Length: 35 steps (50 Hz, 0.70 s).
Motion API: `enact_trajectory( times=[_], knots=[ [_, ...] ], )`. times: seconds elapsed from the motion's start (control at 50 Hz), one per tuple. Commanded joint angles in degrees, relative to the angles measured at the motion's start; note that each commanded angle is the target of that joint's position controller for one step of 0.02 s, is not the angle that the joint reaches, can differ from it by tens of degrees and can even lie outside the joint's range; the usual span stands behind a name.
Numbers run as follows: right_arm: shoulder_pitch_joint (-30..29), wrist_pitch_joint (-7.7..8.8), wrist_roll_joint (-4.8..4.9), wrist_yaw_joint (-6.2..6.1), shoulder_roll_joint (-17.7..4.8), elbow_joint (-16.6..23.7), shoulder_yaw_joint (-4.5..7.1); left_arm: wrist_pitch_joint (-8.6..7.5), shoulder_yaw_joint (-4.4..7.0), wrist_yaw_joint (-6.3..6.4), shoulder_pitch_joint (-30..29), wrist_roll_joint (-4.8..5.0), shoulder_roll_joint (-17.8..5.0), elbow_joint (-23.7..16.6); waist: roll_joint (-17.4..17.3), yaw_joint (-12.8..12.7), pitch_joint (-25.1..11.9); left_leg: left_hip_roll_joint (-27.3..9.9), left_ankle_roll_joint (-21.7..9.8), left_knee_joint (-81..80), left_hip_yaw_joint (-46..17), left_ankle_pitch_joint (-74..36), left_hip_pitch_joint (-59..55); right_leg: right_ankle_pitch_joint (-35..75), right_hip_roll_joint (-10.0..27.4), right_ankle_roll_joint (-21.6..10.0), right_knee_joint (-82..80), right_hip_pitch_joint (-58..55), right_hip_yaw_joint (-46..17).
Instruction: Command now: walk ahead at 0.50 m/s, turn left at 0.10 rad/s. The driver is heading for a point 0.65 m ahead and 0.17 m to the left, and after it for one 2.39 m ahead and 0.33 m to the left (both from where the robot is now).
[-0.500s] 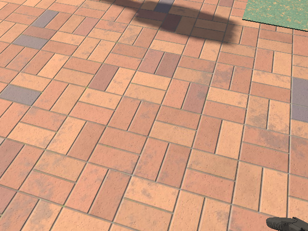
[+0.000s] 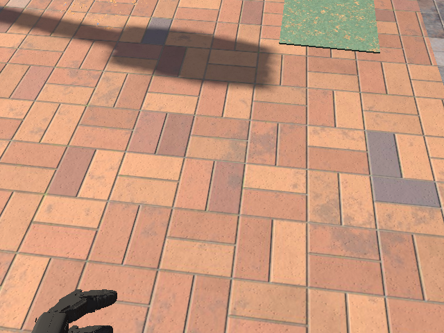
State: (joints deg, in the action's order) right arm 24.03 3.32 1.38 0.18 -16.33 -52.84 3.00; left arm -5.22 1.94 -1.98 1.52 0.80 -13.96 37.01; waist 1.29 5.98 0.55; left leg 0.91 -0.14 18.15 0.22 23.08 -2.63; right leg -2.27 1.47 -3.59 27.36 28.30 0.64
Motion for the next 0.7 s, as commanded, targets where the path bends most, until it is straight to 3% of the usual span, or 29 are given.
enact_trajectory(
  times=[0.02,0.04,0.06,0.08,0.1,0.12,0.16,0.22,0.34,0.44,0.46,0.5,0.52,0.54,0.56,0.58,0.6,0.62,0.64,0.66,0.68,0.7],
  knots=[
    [-2.9,0.44,-1.66,-0.39,-5.8,5.1,0.31,-0.54,5.42,1.34,22.9,-1.31,-14.6,1.2,1.8,-14.3,-16.7,-6.8,-4.4,32.0,-2.2,-28.6,18.7,3.0,11.9,-6.8,1.5,-38.0,-12.7],
    [4.9,1.54,-0.73,-0.07,0.1,5.2,-1.35,-0.09,5.64,0.95,24.0,-1.37,-16.8,2.1,16.5,-10.3,-23.3,1.5,-1.8,49.1,-3.0,9.7,39.1,-8.2,23.6,-14.4,-4.5,-52.8,-36.8],
    [1.0,2.08,0.67,0.06,-6.7,4.4,0.33,0.02,4.34,1.03,23.9,-1.04,-11.1,1.8,8.9,-12.8,-19.1,-1.2,-2.1,55.0,-8.7,9.8,44.5,-15.6,21.8,-12.1,-7.8,-48.6,-37.3],
    [-3.9,2.30,1.49,0.14,-8.7,6.1,1.12,-0.11,3.59,1.19,20.2,-0.76,-9.4,1.8,6.5,-12.1,-10.9,-3.4,-2.4,55.0,-7.8,4.3,46.7,-13.5,20.0,-9.8,-9.3,-41.0,-28.4],
    [-6.2,2.11,1.10,-0.10,-7.8,6.4,1.11,-0.28,3.11,1.07,16.3,-0.92,-8.2,1.8,3.1,-10.1,-6.9,-5.8,-2.0,52.8,-6.5,-0.5,44.4,-8.9,17.5,-8.7,-11.4,-33.3,-22.3],
    [-6.9,1.60,0.33,-0.25,-7.2,6.4,1.41,-0.56,2.76,0.82,13.4,-1.09,-6.7,1.9,2.8,-8.4,-3.8,-7.1,-1.5,50.3,-6.4,-3.6,42.5,-5.9,15.5,-8.1,-13.7,-27.7,-17.5],
    [-4.4,0.02,0.55,-0.24,-4.8,5.7,1.43,-1.51,2.76,0.66,11.0,-1.50,-5.5,2.7,4.5,-5.7,-2.3,-8.6,-0.9,48.5,-6.5,-7.2,37.4,-2.6,13.4,-7.7,-17.6,-21.4,-11.2],
    [-6.3,-1.35,0.33,-0.39,-3.2,6.7,1.54,-2.30,3.36,1.05,10.8,-1.69,-6.7,4.5,2.8,-4.8,0.2,-8.9,0.1,45.7,-7.3,-12.2,40.2,3.5,13.4,-7.9,-20.0,-19.3,-4.6],
    [-15.6,-0.79,-0.22,1.21,-1.8,10.0,1.01,-1.49,4.07,2.44,13.0,-1.51,-9.0,7.1,1.1,-7.6,3.0,-7.9,0.1,28.1,-3.9,-27.0,41.8,6.8,12.0,-6.0,-21.0,-22.8,5.8],
    [-24.0,-0.72,-0.15,2.86,-1.2,14.8,0.45,0.42,4.85,2.86,17.7,-0.33,-10.9,9.7,0.4,-10.5,5.5,-6.8,-2.2,20.0,0.4,-22.7,44.9,11.2,15.0,-5.3,-17.7,-32.4,9.0],
    [-24.5,-0.75,-0.10,3.20,-1.5,15.6,0.56,0.89,4.99,2.92,17.8,-0.06,-11.3,10.0,0.9,-10.2,5.4,-6.2,-3.0,19.2,1.4,-20.2,44.5,14.7,15.5,-4.8,-16.0,-34.0,9.6],
    [-22.7,-0.97,0.00,3.58,-3.0,16.4,1.36,1.69,5.37,3.27,16.5,0.25,-12.8,9.7,2.9,-7.9,2.6,-2.9,-5.1,18.7,4.8,-14.6,38.6,32.4,15.6,-3.5,-9.5,-35.7,11.3],
    [-19.2,-1.15,0.08,3.55,-4.4,16.1,2.16,2.16,5.56,3.51,15.8,0.41,-13.7,9.5,4.1,-5.6,-0.1,-0.6,-6.3,19.0,6.5,-11.7,33.2,41.6,15.3,-2.8,-3.6,-35.7,12.0],
    [-12.1,-1.23,0.26,3.29,-6.8,14.6,3.56,2.61,5.55,3.70,14.8,0.63,-14.1,9.2,3.9,-1.3,-4.0,2.0,-8.1,16.6,7.3,-12.3,23.4,45.1,13.9,-1.5,6.4,-33.3,13.1],
    [-2.5,-1.52,0.22,2.34,-10.7,12.1,5.65,2.49,5.09,3.93,14.5,0.55,-13.4,8.7,1.6,3.4,-9.0,2.3,-10.5,13.1,3.8,-15.8,7.0,36.5,11.6,0.9,20.6,-23.8,13.8],
    [0.6,-1.75,0.33,1.19,-17.5,11.3,7.15,1.40,2.83,3.38,18.9,-1.95,-6.0,6.1,-13.1,-0.4,-13.6,-12.6,-18.6,12.5,-22.1,-15.9,-13.9,-10.1,3.7,4.5,41.8,0.8,12.4],
    [0.7,-0.80,-0.13,1.55,-17.0,13.5,6.31,-1.19,1.75,2.51,17.8,-0.90,-5.4,4.5,-12.6,-0.8,-23.1,-21.0,-26.6,1.7,-49.1,-6.6,-22.5,-33.7,-4.3,5.2,53.1,13.2,-1.9],
    [0.0,-0.15,-0.64,1.88,-12.4,13.1,5.01,-2.71,2.91,1.79,10.2,1.61,-9.7,3.0,-6.6,1.8,-17.4,-19.4,-22.5,-1.2,-42.2,-7.5,-19.5,-29.0,-0.9,3.8,53.8,19.2,-6.2],
    [-2.9,0.32,-0.39,1.85,-10.4,13.1,4.45,-3.43,2.67,1.74,8.2,1.85,-9.4,2.2,-4.9,0.0,-10.6,-17.1,-20.2,-1.2,-34.0,-10.9,-11.3,-23.7,1.6,2.6,49.4,19.6,-5.6],
    [-7.3,0.41,-0.17,1.75,-8.3,13.9,3.80,-3.48,2.83,2.23,8.6,0.42,-9.2,3.1,-1.5,-3.0,-6.4,-14.5,-18.1,-1.4,-27.6,-16.4,-2.3,-20.1,3.9,2.8,44.3,16.0,-5.3],
    [-10.4,0.41,-0.59,1.50,-6.5,14.9,3.18,-2.93,3.39,2.49,9.5,-0.71,-10.0,3.6,-2.2,-5.2,-4.3,-12.6,-17.2,-2.4,-23.3,-21.8,4.6,-17.7,5.3,3.4,40.4,11.5,-5.4],
    [-11.6,0.39,-1.06,1.28,-6.2,15.7,2.98,-2.12,3.59,2.39,10.4,-1.04,-10.0,3.6,-3.1,-6.5,-3.8,-11.3,-17.0,-3.8,-21.6,-24.4,8.7,-16.2,5.8,3.9,38.7,8.2,-5.4]
  ],
)
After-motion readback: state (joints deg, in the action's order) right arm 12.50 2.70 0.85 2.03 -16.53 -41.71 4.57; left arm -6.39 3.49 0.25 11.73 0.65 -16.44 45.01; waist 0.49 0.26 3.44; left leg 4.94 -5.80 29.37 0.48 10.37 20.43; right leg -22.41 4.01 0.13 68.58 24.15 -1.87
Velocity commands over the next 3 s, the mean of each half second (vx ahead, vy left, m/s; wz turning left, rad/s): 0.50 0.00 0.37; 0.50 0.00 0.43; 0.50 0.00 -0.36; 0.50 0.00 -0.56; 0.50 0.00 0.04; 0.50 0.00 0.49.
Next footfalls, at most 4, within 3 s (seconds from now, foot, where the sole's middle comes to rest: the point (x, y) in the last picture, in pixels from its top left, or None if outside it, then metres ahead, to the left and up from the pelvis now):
0.56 left None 0.42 0.16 -0.76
1.08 right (177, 241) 0.77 0.10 -0.76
1.56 left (99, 198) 0.98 0.37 -0.76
2.08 right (174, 135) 1.26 0.09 -0.76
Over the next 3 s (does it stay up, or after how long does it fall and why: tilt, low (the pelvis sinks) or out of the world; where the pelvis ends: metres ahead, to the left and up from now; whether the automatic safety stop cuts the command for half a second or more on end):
stays up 1.62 0.23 0.02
